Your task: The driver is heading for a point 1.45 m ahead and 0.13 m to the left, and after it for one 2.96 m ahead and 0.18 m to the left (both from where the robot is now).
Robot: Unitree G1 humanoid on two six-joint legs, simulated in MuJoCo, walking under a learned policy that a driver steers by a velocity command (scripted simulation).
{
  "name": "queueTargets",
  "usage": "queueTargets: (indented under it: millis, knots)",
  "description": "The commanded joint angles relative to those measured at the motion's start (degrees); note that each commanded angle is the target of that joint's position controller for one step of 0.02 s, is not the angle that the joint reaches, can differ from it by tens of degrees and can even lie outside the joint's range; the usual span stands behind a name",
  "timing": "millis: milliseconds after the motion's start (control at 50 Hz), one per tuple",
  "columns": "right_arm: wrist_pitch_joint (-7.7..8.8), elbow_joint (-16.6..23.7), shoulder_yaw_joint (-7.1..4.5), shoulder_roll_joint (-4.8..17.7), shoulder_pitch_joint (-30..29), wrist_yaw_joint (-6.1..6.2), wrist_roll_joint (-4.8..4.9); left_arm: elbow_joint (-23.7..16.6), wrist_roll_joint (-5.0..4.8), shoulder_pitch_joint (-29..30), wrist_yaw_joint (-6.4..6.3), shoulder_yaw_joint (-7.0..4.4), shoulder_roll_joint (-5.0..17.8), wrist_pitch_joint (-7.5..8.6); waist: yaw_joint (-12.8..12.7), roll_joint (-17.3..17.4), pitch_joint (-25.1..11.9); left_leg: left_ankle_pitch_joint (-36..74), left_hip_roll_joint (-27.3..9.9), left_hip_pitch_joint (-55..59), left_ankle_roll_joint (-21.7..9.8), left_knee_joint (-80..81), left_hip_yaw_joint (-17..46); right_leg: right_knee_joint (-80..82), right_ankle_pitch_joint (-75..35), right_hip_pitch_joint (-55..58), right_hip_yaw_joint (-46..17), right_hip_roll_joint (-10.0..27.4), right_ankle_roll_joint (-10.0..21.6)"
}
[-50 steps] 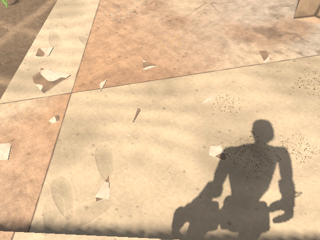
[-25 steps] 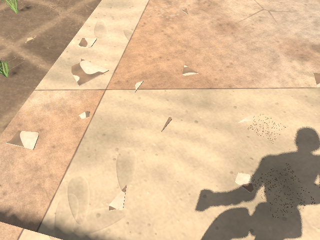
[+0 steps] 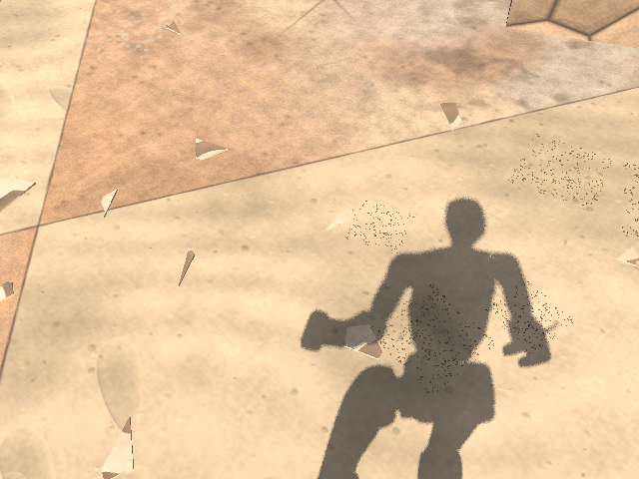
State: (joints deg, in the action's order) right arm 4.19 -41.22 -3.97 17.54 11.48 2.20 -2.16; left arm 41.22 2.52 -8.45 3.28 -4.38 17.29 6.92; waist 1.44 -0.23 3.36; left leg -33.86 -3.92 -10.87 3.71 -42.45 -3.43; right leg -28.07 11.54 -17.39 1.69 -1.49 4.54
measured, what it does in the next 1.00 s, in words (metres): walks ahead: left foot, then right foot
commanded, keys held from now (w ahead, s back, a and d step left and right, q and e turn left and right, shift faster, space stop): e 0.14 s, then no key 0.14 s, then w+q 0.62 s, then q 0.10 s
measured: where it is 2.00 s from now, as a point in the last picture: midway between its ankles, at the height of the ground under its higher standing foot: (292, 453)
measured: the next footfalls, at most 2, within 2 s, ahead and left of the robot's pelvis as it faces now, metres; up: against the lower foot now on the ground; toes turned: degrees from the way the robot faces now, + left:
left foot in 0.42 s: +0.06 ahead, +0.13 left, +0.00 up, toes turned -6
right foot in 0.84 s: +0.22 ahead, -0.10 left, +0.00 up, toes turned +4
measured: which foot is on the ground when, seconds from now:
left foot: up 0.00-0.40, down 0.42-0.84, up 0.86-1.00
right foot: down 0.00-0.44, up 0.46-0.82, down 0.84-1.00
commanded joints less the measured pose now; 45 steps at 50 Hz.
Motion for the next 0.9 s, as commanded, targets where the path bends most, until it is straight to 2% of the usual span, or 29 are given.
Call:
queueTargets:
  millis: [20, 40, 60, 100, 140, 220, 280, 320, 360, 400, 420, 440, 460, 480, 500, 520, 540, 560, 580, 660, 680, 760, 780, 800, 820, 840, 860, 880, 900]
  knots:
    - [1.29, 4.3, -1.71, 8.9, -1.5, 0.33, -0.27, -1.0, -0.61, -8.0, -2.25, -4.03, 9.6, 1.59, -4.1, -5.0, -7.7, -6.0, 0.3, -22.4, -1.1, -21.3, 7.6, 11.7, -29.7, 20.5, -22.9, 18.3, 15.7]
    - [1.17, 3.6, -2.0, 9.4, 0.3, 0.93, -1.31, -1.9, -1.85, -4.6, -2.19, -2.8, 7.0, 1.03, -1.3, -5.0, -6.6, -2.5, -0.4, -18.7, -1.8, -21.0, 8.1, 13.7, -26.6, 14.1, -20.8, 16.9, 14.5]
    - [0.84, 3.7, -1.23, 7.8, 0.7, 0.96, -2.04, -3.2, -2.0, -1.6, -2.12, -2.51, 7.2, 0.47, 0.8, -4.7, -4.3, 0.8, -0.7, -14.8, -1.9, -20.3, 8.0, 16.2, -22.8, 6.7, -19.4, 15.7, 13.6]
    - [-0.21, 2.5, -0.52, 6.0, 4.3, 0.07, -1.47, -5.3, -0.88, 1.5, -2.03, -2.39, 7.9, 0.21, 2.6, -3.4, -5.6, 8.7, 1.1, -10.1, -1.8, -18.6, 6.8, 17.7, -19.2, 2.5, -17.2, 13.0, 12.7]
    - [-1.33, 1.2, 0.09, 5.3, 6.8, -0.99, -0.65, -6.5, -0.25, 1.9, -1.68, -2.8, 9.0, 0.9, 2.3, -3.6, -5.1, 13.0, 1.8, -8.9, -0.7, -14.0, 5.9, 18.1, -14.4, 1.4, -16.2, 11.1, 12.1]
    - [-2.45, -0.1, 0.98, 5.7, 6.4, -1.32, -0.85, -7.8, -1.05, -1.5, -1.02, -2.86, 7.9, 1.62, -1.9, -4.6, -4.2, 13.2, -0.1, -11.7, 0.8, -6.6, 6.4, 16.3, -2.1, 6.0, -20.1, 12.9, 11.8]
    - [-1.68, 0.1, 1.58, 5.8, 4.5, -1.1, -0.77, -8.1, -1.76, -3.7, -1.09, -2.58, 7.3, 1.19, -4.8, -4.7, -4.3, 10.9, -0.3, -13.1, 0.3, -1.1, 5.5, 14.1, 2.3, 9.0, -23.5, 13.9, 12.1]
    - [-0.86, -1.2, 2.41, 4.6, 6.5, -2.03, -1.27, -8.2, -2.54, -2.7, -1.04, -1.52, 5.5, 0.53, -4.5, -3.7, -4.2, 11.3, -0.7, -10.6, 0.1, 4.6, 3.2, 13.2, 15.1, 7.7, -23.1, 12.7, 9.0]
    - [0.42, -1.4, 2.23, 5.0, 7.8, -3.41, -0.74, -7.3, -2.13, -3.4, -1.16, -1.96, 8.2, -0.9, -4.2, -3.8, -2.7, 14.6, 2.4, -7.1, -1.3, 10.1, -1.5, 12.5, 24.8, 4.8, -23.7, 12.2, 8.5]
    - [2.58, -0.7, 2.17, 5.3, 8.0, -4.37, -0.08, -6.5, -1.25, -2.8, -1.73, -1.2, 7.2, -1.35, -3.1, -4.5, -2.7, 15.2, 2.8, -4.1, -5.6, 13.8, -1.1, 11.0, 27.4, 3.3, -24.4, 12.4, 8.2]
    - [3.78, -0.9, 2.29, 5.1, 9.6, -4.63, 0.21, -6.3, -0.9, -1.8, -2.0, -0.33, 5.4, -1.46, -1.6, -4.1, -3.3, 15.8, 2.0, -1.1, -8.4, 16.7, 0.5, 8.9, 26.9, 1.9, -23.4, 11.5, 7.3]
    - [4.93, -1.1, 2.18, 5.8, 12.0, -4.6, 0.14, -7.0, -0.34, 0.1, -2.3, 0.85, 2.5, -1.69, 0.2, -0.9, -3.1, 9.7, -2.8, 1.8, -14.0, 22.1, 9.6, 2.1, 25.0, -2.3, -19.3, 7.9, 4.3]
    - [5.55, -2.0, 1.03, 9.7, 15.2, -4.26, -0.43, -10.0, 1.01, 6.3, -2.57, 1.45, 0.7, -1.76, 3.6, 7.3, 1.1, -4.7, -13.2, 7.2, -24.8, 32.4, 33.7, -10.0, 19.8, -17.6, -10.8, -0.7, -1.8]
    - [5.34, -2.0, 0.6, 9.8, 15.7, -3.66, -1.06, -9.7, 1.73, 8.4, -2.77, 1.49, 1.1, -1.8, 5.4, 7.2, 3.5, -9.0, -17.3, 13.9, -26.8, 37.7, 42.9, -16.0, 18.0, -27.8, -12.2, -1.2, -3.2]
    - [4.92, -1.3, 0.61, 8.6, 13.4, -3.17, -0.91, -8.6, 1.1, 6.7, -3.5, 1.31, 2.2, -1.84, 3.7, 5.1, 3.6, -6.1, -16.3, 16.7, -23.9, 37.1, 39.0, -19.8, 14.0, -30.7, -12.5, 0.2, -3.5]
    - [4.59, -0.9, 1.13, 6.1, 12.1, -2.8, -0.5, -7.1, 1.28, 5.1, -4.2, 0.93, 3.7, -1.82, 3.1, 3.9, 1.4, -1.8, -13.9, 17.6, -21.6, 36.3, 34.8, -22.7, 11.7, -29.2, -10.4, 1.4, -4.2]
    - [4.39, -1.2, 2.11, 3.7, 12.3, -2.64, -0.04, -6.5, 2.55, 4.6, -4.46, 0.96, 3.4, -1.65, 2.7, 5.0, 0.9, 2.0, -11.8, 17.0, -20.3, 36.0, 31.9, -24.7, 10.1, -27.8, -8.9, 2.1, -4.5]
    - [4.12, -1.0, 2.74, 2.2, 11.7, -2.55, 0.17, -6.1, 3.09, 4.6, -4.32, 1.21, 2.5, -1.36, 1.9, 5.1, 1.3, 6.4, -9.9, 14.5, -19.0, 36.0, 28.5, -25.3, 7.5, -25.8, -7.1, 2.9, -4.8]
    - [3.71, -0.8, 3.1, 1.8, 12.4, -2.63, 0.14, -5.8, 3.01, 4.7, -3.94, 1.26, 1.7, -1.33, 1.9, 4.4, 1.3, 9.1, -8.1, 12.4, -18.3, 36.6, 25.7, -24.0, 5.2, -23.7, -5.8, 3.2, -5.4]
    - [3.28, -1.9, 1.91, 4.9, 15.9, -4.27, -0.3, -6.3, 1.33, 8.1, -2.59, 1.94, -0.7, -1.4, 3.4, 5.1, 2.5, 19.1, -4.9, 7.1, -18.5, 34.8, 19.7, -13.0, -0.8, -15.1, -1.2, 2.3, -6.7]
    - [3.05, -1.8, 1.65, 5.7, 15.7, -4.97, -0.51, -7.2, 1.5, 9.5, -2.11, 2.34, -1.9, -1.4, 3.7, 6.2, 2.0, 22.6, -3.8, 3.4, -18.5, 33.3, 18.0, -11.9, 0.1, -10.2, 1.0, 1.4, -6.3]
    - [2.42, -1.9, 0.65, 6.9, 15.7, -6.11, -0.16, -8.6, 1.23, 11.0, -1.99, 1.87, 0.3, -0.78, 3.0, 6.7, 2.1, 30.3, -7.0, 4.9, -19.9, 27.8, 23.8, -3.3, 1.6, -5.9, 1.2, 0.4, -4.6]
    - [2.14, -0.6, 0.66, 6.7, 12.8, -5.96, -2.41, -7.8, 1.72, 7.0, -2.21, 1.98, 0.1, -0.17, 1.0, 8.0, 0.3, 34.3, -7.7, 1.4, -18.9, 24.5, 23.8, -10.2, -5.5, 0.1, -0.5, 0.8, -3.7]
    - [2.33, 1.0, 0.36, 6.5, 7.7, -5.68, -2.56, -5.5, 1.35, -2.3, -3.0, 0.5, 3.6, 0.31, -4.0, 5.2, -2.2, 37.7, -5.3, -1.4, -17.4, 17.2, 22.2, -8.0, -2.9, 7.4, 0.2, -0.5, -2.1]
    - [2.8, 2.1, 0.64, 5.6, 5.2, -5.77, -3.22, -2.5, 1.32, -13.2, -3.7, -0.36, 5.3, 1.06, -9.4, 0.3, -4.4, 39.3, -0.2, -10.3, -14.9, 4.2, 20.5, -6.2, -4.9, 20.4, 0.4, -0.4, -0.1]
    - [3.29, 1.5, 2.51, -0.9, 9.3, -6.73, -1.77, -1.7, 0.91, -21.1, -4.71, -0.21, 7.3, 1.55, -10.6, -7.8, -13.8, 23.6, 8.5, -18.6, -11.0, -12.3, 15.2, 2.7, -7.2, 35.5, -13.6, 11.7, 9.7]
    - [4.27, 0.8, 4.33, -7.0, 15.5, -7.05, -2.69, -1.0, 1.96, -26.6, -3.81, 1.31, 7.2, 1.71, -6.6, -10.4, -17.7, -4.5, 12.4, -30.0, -6.9, -32.4, 13.6, -0.6, -37.0, 43.8, -29.8, 24.0, 22.4]
    - [5.2, 1.5, 2.57, -1.3, 12.3, -7.46, -1.9, -0.5, 2.42, -23.1, -2.55, 0.26, 7.3, 1.77, -6.6, -10.7, -4.6, -1.8, 8.5, -44.1, -6.4, -40.1, 13.7, 8.7, -14.3, 33.4, -40.7, 29.6, 23.1]
    - [4.38, -0.5, 1.21, 3.5, 8.9, -6.16, -1.59, -1.0, 0.63, -15.6, -1.92, 1.45, 2.6, 1.02, -4.5, -5.1, 1.5, 5.1, 2.8, -43.6, -7.5, -41.5, 13.1, 11.4, 0.6, 22.9, -33.3, 28.2, 18.3]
